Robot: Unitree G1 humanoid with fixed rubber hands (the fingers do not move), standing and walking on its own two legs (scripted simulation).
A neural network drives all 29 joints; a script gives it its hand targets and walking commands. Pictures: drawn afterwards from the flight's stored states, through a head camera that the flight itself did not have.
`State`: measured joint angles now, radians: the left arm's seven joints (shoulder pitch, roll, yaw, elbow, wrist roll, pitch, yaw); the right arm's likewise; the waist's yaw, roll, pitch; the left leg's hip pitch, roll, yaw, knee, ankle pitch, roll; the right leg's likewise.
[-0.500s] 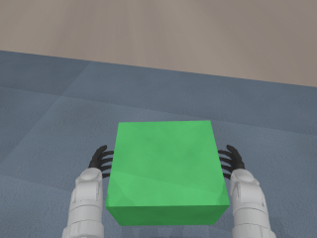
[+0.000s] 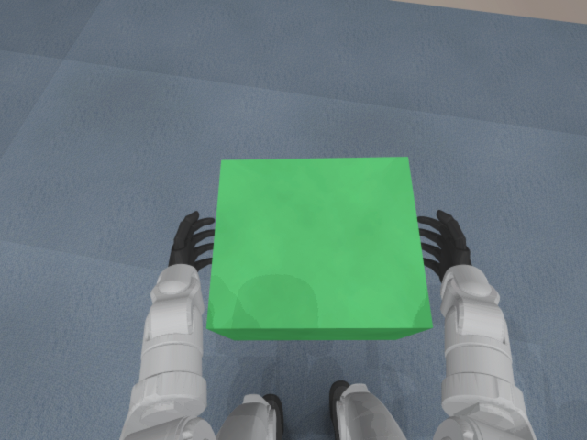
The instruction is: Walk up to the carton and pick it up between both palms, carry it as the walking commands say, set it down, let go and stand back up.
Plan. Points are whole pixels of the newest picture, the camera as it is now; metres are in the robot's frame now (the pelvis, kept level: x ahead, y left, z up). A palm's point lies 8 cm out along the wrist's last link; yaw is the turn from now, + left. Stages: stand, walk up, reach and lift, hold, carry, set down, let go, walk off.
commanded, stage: set down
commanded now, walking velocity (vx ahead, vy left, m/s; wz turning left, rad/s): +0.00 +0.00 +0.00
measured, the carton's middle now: (314, 255) +0.40 -0.04 -0.14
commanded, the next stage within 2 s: none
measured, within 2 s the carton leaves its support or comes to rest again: neither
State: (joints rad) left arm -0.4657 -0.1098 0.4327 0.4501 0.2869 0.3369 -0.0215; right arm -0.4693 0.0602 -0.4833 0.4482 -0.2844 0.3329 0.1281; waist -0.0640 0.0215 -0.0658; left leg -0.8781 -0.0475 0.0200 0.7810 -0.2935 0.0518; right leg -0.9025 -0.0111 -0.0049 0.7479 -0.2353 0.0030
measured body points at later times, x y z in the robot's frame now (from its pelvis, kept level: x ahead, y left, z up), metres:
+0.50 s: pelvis -0.03 -0.02 -0.07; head +0.19 -0.03 +0.32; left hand +0.41 +0.15 -0.14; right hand +0.38 -0.23 -0.15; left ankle +0.03 +0.08 -0.70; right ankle +0.06 -0.13 -0.70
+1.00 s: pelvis -0.04 -0.01 -0.15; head +0.21 -0.02 +0.23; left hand +0.44 +0.15 -0.23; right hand +0.40 -0.23 -0.23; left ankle +0.03 +0.08 -0.70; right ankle +0.06 -0.13 -0.70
